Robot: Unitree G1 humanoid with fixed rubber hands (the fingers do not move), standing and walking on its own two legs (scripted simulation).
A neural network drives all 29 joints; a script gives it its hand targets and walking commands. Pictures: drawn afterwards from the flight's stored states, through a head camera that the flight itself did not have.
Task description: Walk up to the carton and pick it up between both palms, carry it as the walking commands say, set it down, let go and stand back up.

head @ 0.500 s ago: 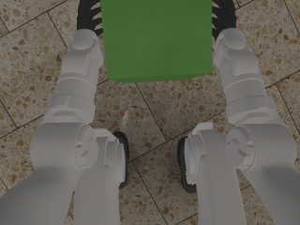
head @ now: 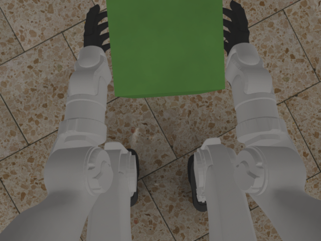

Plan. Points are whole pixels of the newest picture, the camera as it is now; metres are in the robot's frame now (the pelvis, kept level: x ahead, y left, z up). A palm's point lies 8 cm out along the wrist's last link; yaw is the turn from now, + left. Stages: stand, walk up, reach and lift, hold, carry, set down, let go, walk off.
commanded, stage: reach and lift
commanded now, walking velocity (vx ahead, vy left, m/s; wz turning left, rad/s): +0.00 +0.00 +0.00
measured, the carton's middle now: (165, 54) +0.53 +0.00 -0.17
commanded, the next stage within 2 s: none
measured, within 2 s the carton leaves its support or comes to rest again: neither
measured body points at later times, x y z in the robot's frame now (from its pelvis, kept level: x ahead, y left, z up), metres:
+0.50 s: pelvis +0.00 +0.00 +0.05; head +0.28 +0.01 +0.40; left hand +0.52 +0.15 -0.04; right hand +0.51 -0.15 -0.03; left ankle +0.12 +0.13 -0.38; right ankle +0.10 -0.13 -0.38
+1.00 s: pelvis +0.01 +0.00 +0.10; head +0.25 +0.02 +0.48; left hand +0.50 +0.15 +0.03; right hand +0.49 -0.15 +0.04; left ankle +0.12 +0.13 -0.38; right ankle +0.10 -0.13 -0.38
